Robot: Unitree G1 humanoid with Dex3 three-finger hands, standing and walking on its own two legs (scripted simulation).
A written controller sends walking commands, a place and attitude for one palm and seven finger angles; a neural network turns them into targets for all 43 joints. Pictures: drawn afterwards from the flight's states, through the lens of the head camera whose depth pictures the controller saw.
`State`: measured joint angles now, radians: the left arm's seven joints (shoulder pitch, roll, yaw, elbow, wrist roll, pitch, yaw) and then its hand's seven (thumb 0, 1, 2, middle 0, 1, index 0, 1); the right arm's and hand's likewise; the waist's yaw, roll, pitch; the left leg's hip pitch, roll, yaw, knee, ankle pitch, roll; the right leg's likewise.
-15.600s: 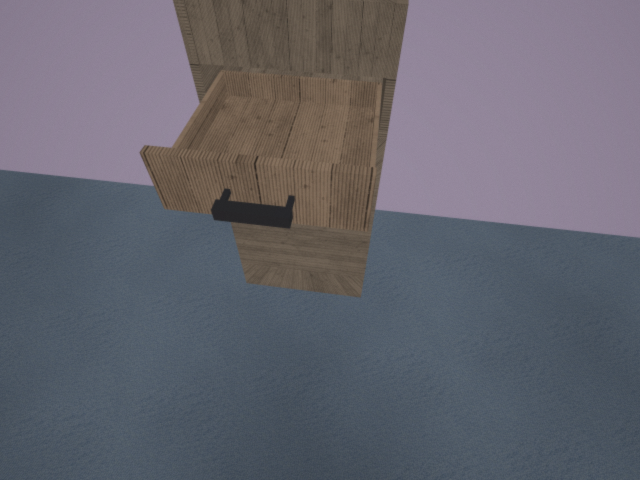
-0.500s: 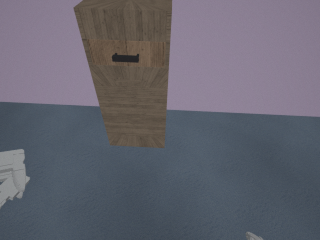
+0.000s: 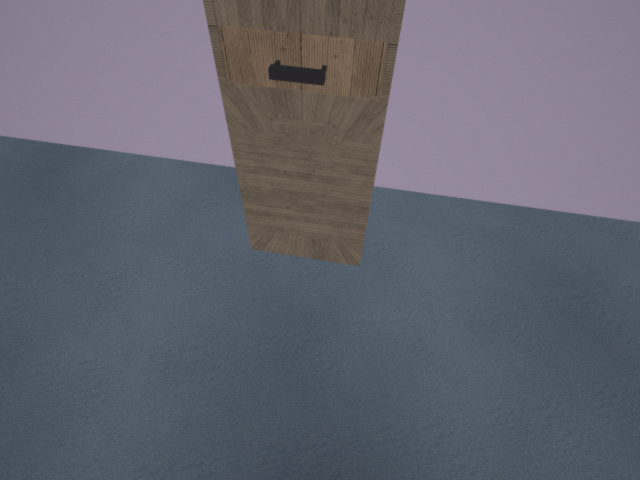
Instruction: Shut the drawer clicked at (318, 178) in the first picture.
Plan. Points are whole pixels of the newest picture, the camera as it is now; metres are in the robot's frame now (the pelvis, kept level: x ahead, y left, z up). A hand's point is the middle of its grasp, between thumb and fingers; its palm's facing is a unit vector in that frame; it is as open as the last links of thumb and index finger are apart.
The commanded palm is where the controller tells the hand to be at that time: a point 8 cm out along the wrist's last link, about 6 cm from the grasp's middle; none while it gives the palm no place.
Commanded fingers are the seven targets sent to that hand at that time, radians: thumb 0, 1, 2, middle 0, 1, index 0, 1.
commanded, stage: let the arm hang, fingers relaxed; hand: left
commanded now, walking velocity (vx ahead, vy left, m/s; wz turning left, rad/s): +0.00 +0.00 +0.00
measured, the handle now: (298, 70) +0.95 +0.11 +0.02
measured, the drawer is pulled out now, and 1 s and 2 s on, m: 0.00 0.00 0.00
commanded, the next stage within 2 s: look to check the result in 0.70 s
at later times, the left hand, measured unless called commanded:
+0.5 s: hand out of the picture +0.02 +0.18 -0.17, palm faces +0.01 -0.98 -0.19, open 7.3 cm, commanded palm none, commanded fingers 0.00 0.90 0.90 -0.20 -0.30 -0.20 -0.30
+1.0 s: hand out of the picture +0.01 +0.18 -0.17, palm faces +0.01 -0.98 -0.19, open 7.4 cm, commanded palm none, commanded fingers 0.00 0.90 0.90 -0.20 -0.30 -0.20 -0.30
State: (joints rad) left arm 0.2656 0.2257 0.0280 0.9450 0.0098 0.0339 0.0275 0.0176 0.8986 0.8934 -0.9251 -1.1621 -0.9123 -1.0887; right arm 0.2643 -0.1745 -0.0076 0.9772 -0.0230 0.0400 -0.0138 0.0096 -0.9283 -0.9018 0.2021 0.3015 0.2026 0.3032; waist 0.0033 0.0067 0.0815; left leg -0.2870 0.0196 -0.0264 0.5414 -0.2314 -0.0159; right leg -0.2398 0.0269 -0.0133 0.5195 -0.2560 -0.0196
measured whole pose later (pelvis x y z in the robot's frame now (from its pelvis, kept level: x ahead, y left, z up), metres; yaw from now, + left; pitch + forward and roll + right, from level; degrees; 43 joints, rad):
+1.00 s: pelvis +0.01 +0.01 +0.01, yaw -1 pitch -2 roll +0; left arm 0.26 0.13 0.01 1.16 0.00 0.00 0.03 0.01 0.90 0.89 -0.20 -0.30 -0.20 -0.30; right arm 0.30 -0.13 -0.01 1.13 -0.01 0.01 -0.03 0.01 -0.91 -0.90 0.20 0.30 0.20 0.30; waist -0.01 0.02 0.07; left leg -0.20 0.01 0.01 0.43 -0.20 0.00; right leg -0.17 0.01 0.02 0.43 -0.23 0.00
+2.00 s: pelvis +0.03 +0.00 +0.01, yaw -1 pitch -2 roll +0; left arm 0.24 0.14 0.02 1.15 0.00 0.00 0.03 0.01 0.90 0.89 -0.20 -0.30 -0.20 -0.30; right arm 0.26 -0.14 -0.01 1.14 -0.01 0.01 -0.04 0.01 -0.91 -0.90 0.20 0.30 0.20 0.30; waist -0.01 0.02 0.07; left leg -0.17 0.02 0.00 0.41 -0.21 -0.02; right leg -0.14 0.03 0.01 0.41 -0.24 -0.02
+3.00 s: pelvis +0.03 +0.00 +0.01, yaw -2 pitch -2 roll +0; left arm 0.22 0.18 0.02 1.15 0.00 -0.01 0.03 0.01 0.90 0.89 -0.20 -0.30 -0.20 -0.30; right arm 0.23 -0.17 -0.01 1.14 -0.01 0.01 -0.03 0.01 -0.91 -0.90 0.20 0.30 0.20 0.30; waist -0.01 0.01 0.07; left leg -0.15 0.02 0.01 0.39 -0.21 -0.02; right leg -0.12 0.03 0.02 0.39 -0.23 -0.02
